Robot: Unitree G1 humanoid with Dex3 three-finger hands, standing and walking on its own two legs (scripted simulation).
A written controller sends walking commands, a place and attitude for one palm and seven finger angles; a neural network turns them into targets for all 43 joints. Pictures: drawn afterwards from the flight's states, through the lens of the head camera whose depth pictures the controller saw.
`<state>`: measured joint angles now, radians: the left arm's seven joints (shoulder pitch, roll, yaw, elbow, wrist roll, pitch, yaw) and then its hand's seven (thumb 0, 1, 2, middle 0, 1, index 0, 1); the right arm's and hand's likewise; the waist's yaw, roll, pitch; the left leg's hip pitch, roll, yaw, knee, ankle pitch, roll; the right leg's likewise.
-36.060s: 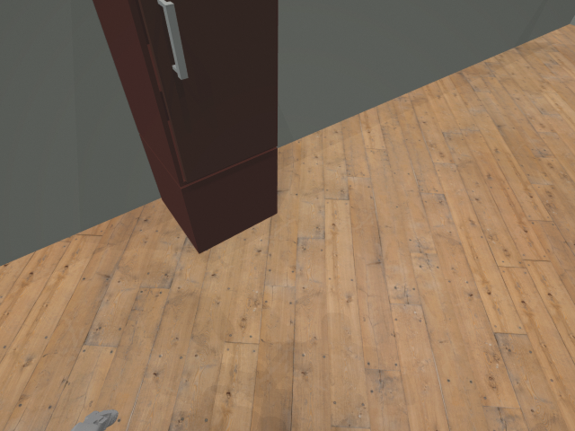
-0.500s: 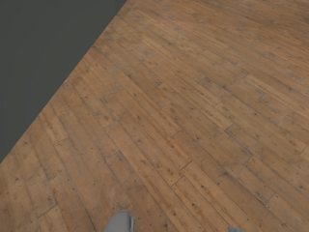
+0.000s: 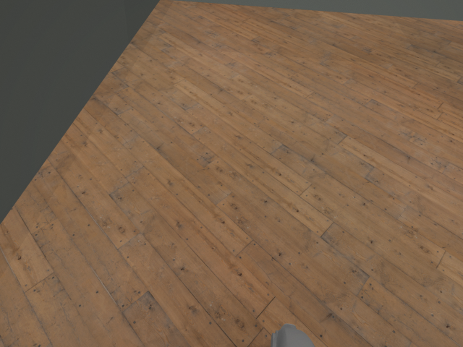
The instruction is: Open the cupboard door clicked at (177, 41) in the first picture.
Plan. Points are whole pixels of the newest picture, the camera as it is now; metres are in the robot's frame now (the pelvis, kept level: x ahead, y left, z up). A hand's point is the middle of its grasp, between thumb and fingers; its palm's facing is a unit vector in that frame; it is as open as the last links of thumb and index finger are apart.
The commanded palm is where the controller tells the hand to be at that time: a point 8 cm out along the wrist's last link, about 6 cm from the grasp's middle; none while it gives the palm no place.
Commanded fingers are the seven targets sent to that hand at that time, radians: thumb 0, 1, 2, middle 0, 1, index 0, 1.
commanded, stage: walk to a spot facing it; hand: left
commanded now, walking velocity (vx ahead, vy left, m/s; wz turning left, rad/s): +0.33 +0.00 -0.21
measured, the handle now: out of the picture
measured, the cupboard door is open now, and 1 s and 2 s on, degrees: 47 47 47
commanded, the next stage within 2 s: turn to face it in 0.10 s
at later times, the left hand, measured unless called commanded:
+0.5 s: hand (178, 282) +0.28 +0.13 -0.18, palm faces +0.12 -0.97 -0.20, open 7.1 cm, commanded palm none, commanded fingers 0.00 0.90 0.90 -0.20 -0.30 -0.20 -0.30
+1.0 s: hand (173, 269) +0.30 +0.15 -0.17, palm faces +0.37 -0.88 -0.29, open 7.4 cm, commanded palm none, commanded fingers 0.00 0.90 0.90 -0.20 -0.30 -0.20 -0.30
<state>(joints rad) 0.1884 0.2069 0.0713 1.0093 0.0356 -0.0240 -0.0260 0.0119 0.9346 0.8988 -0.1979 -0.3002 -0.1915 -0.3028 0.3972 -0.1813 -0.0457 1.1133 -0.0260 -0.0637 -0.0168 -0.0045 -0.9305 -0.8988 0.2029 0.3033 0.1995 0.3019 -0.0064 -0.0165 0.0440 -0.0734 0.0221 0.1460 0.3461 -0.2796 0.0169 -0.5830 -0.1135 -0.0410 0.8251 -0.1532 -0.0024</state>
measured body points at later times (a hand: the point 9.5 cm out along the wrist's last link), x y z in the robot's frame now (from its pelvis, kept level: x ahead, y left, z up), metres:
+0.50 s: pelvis +0.22 -0.06 -0.01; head +0.24 -0.04 +0.44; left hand +0.27 +0.19 -0.16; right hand +0.27 -0.29 -0.15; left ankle +0.29 +0.07 -0.71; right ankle +0.17 -0.14 -0.74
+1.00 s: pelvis +0.29 -0.09 -0.02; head +0.34 -0.08 +0.43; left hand +0.28 +0.19 -0.15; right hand +0.46 -0.29 -0.17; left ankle +0.30 +0.06 -0.73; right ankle +0.33 -0.21 -0.75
